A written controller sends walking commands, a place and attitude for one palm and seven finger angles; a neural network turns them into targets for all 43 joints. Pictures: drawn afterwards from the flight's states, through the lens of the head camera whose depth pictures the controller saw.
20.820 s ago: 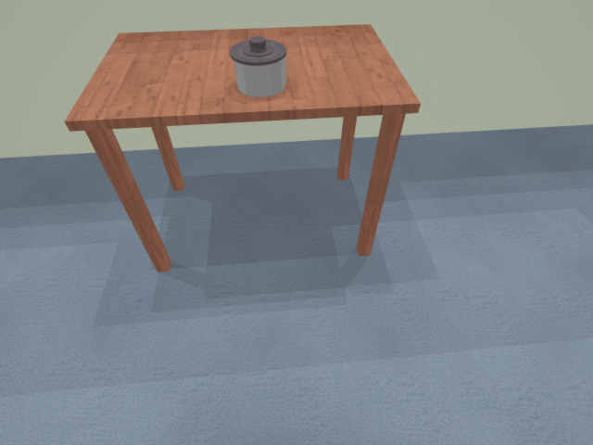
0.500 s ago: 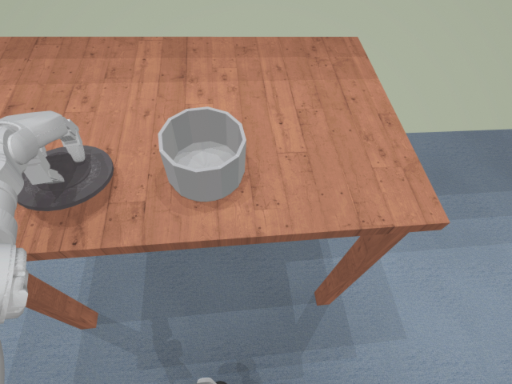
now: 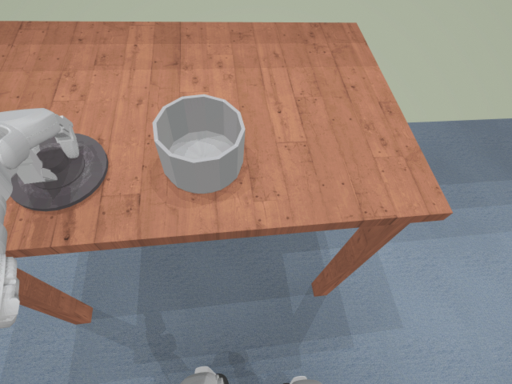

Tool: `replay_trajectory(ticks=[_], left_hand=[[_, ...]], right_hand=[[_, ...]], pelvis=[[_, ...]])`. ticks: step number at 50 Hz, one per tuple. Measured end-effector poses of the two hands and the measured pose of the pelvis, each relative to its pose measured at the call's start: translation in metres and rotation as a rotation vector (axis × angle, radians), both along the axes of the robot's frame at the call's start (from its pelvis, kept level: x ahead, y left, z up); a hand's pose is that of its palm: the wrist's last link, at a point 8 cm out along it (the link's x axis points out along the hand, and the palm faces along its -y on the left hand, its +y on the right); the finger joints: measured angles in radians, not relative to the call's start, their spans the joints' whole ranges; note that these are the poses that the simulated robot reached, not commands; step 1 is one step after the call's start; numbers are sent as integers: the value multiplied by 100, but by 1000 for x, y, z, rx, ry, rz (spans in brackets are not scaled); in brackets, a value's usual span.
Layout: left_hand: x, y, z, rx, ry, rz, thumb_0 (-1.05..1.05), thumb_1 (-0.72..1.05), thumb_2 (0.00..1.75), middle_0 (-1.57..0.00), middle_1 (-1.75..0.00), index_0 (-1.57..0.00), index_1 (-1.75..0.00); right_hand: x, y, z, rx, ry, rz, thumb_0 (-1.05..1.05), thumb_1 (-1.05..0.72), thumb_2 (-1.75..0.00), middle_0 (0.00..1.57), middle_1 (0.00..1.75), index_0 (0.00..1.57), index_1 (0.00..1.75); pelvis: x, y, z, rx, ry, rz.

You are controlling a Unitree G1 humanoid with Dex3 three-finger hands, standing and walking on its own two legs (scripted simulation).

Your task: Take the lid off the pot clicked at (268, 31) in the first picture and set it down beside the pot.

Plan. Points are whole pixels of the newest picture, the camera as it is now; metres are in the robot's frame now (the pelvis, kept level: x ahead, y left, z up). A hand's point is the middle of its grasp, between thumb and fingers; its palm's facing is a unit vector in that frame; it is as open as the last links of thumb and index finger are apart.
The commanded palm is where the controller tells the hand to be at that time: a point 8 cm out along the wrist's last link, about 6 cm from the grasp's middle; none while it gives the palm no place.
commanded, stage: open the fingers wide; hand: left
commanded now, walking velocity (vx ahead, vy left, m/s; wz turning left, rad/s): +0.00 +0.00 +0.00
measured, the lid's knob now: (51, 160) +0.47 +0.32 +0.03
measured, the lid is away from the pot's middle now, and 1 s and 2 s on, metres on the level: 0.24 0.25 0.25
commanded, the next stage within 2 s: raise the empty hand in 1.00 s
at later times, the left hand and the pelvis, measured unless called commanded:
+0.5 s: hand (35, 169) +0.44 +0.32 +0.05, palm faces -0.43 -0.09 -0.90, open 8.0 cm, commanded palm +0.46 +0.31 +0.11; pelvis -0.01 +0.01 +0.00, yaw +1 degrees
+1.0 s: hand (38, 166) +0.44 +0.31 +0.05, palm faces -0.43 -0.09 -0.90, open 10.9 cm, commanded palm +0.46 +0.31 +0.11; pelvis +0.00 +0.01 +0.00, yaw +0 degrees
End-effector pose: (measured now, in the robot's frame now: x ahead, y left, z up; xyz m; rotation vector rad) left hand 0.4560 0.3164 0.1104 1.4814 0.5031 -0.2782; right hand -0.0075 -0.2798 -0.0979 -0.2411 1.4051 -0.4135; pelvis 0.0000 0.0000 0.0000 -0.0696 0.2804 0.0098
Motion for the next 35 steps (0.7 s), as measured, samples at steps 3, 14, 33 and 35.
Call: replay_trajectory(ticks=[3,14,33,35], left_hand=[[-3,0,0,-8,-22,-7,-2,28,71,-72,-99,-62,-94],[-10,1,-1,-4,-47,17,-2,33,71,-67,-100,-57,-94],[-17,3,0,4,-42,19,0,18,71,-50,-92,-47,-91],[-16,2,-1,5,-39,16,0,14,70,-48,-90,-45,-89]], right_hand=[[0,4,-2,17,18,2,0,-90,-90,20,30,20,30],[23,13,-5,47,-54,28,0,-90,-90,20,30,20,30],[26,13,-2,39,-66,52,0,-90,-90,20,30,20,30],[23,13,-2,36,-60,50,0,-90,-90,20,30,20,30]], pelvis=[[-1,1,0,-1,-3,4],[-4,5,0,-3,-16,8],[-6,9,1,-2,-31,15],[-7,9,1,-3,-31,16]])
